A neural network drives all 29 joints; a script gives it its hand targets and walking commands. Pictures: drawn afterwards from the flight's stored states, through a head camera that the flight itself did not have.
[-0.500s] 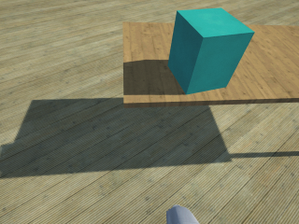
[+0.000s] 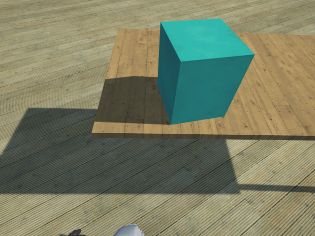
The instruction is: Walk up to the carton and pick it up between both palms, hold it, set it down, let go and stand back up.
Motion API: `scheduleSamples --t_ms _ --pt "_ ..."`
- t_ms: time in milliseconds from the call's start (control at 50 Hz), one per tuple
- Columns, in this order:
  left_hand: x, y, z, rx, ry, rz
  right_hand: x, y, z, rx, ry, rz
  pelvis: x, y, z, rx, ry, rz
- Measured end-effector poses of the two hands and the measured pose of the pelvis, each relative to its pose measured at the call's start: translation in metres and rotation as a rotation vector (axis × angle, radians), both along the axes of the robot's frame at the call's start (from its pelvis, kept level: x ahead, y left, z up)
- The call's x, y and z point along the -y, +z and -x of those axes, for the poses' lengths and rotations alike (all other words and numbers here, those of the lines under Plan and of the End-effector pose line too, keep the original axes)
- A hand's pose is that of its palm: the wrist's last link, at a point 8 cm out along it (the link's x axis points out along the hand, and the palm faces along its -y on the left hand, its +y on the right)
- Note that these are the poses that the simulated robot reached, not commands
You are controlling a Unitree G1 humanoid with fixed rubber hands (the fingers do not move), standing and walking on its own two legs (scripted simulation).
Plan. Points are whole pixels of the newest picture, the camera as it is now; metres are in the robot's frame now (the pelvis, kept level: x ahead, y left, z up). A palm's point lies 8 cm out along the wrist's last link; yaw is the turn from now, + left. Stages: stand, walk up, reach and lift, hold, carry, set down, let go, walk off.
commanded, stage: walk up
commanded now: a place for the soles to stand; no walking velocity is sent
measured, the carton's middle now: (195, 72) +0.60 -0.05 +0.08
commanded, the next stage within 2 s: none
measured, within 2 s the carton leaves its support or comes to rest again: neither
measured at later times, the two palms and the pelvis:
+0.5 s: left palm (132, 218) +0.19 +0.10 -0.12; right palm out of the picture +0.14 -0.44 -0.12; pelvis +0.08 -0.16 -0.02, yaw +2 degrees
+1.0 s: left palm (140, 223) +0.17 +0.07 -0.09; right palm out of the picture +0.26 -0.43 -0.09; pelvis +0.11 -0.20 +0.01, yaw +9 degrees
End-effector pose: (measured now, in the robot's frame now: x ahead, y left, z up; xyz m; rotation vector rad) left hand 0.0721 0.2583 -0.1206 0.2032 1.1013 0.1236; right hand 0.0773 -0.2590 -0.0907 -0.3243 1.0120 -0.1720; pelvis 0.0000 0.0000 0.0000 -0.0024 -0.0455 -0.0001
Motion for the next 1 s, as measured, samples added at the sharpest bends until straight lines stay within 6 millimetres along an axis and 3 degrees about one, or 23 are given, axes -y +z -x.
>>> scheduleSamples --t_ms 60,120,220,320,400,480,660,860,1000 --pt "0.008 -0.02 -0.003 -0.049 -0.002 0.018 0.009 -0.002 -0.016 0.027 0.019 0.04 0.009 -0.011 -0.012 0.01 0.014 -0.015" --pt "0.021 -0.025 -0.012 -0.099 -0.026 0.023 0.026 0.0 -0.016 0.009 -0.017 0.073 0.022 -0.01 -0.022 0.023 0.007 -0.016" --pt "0.05 -0.017 -0.045 -0.076 -0.054 0.032 0.061 0.005 -0.006 -0.05 -0.061 0.087 0.052 -0.003 -0.038 0.027 -0.002 -0.02" --pt "0.092 -0.004 -0.085 -0.004 -0.072 0.037 0.108 -0.005 -0.006 -0.096 -0.078 0.075 0.089 -0.005 -0.054 0.022 -0.005 -0.018" --pt "0.127 -0.004 -0.111 0.072 -0.067 0.005 0.155 -0.028 -0.021 -0.12 -0.085 0.056 0.128 -0.02 -0.07 0.021 0.01 -0.003" --pt "0.155 -0.001 -0.115 0.084 -0.03 -0.007 0.181 -0.035 -0.053 -0.119 -0.086 0.04 0.151 -0.02 -0.079 0.017 0.026 0.006" --pt "0.176 0.001 -0.112 0.072 0.017 -0.032 0.183 -0.011 -0.126 0.007 0.059 -0.002 0.176 -0.011 -0.095 -0.012 0.082 -0.005" --pt "0.189 0.017 -0.106 0.095 0.081 -0.018 0.175 0.002 -0.172 0.045 0.141 -0.076 0.194 0.003 -0.105 -0.024 0.131 0.008" --pt "0.185 0.029 -0.101 0.109 0.1 -0.041 0.172 0.002 -0.184 0.052 0.174 -0.097 0.195 0.008 -0.107 -0.022 0.161 0.013"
